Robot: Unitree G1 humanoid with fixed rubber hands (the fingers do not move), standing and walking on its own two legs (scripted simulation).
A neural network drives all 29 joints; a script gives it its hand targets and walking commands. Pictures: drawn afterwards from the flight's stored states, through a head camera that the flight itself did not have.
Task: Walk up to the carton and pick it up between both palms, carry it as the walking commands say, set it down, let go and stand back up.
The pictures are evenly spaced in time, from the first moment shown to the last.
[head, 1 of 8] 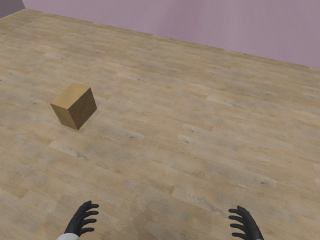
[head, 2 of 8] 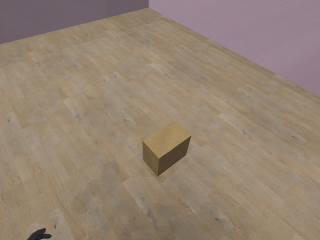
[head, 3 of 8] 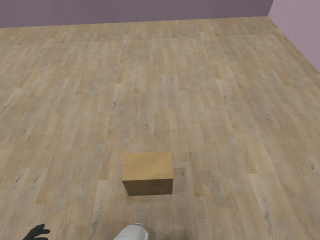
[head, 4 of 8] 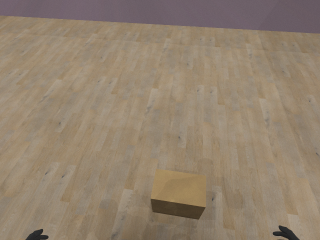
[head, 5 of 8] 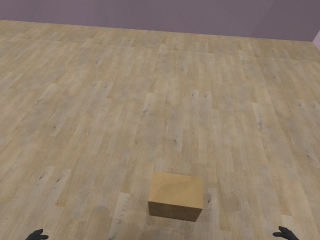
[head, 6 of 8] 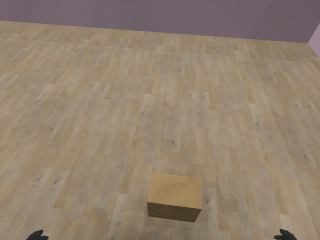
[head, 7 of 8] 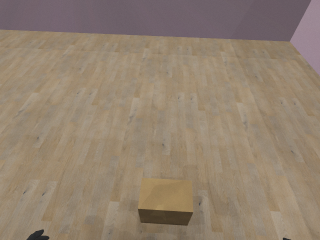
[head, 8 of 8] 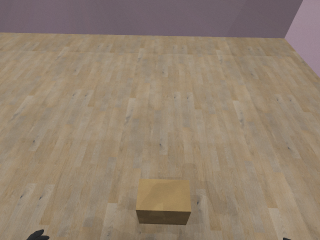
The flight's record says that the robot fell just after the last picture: no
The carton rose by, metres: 0.00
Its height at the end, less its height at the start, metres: +0.00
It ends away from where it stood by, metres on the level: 0.00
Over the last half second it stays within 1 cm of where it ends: yes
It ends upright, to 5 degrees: yes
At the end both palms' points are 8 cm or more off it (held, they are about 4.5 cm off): yes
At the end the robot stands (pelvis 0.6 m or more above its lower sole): yes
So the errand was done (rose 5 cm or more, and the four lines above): no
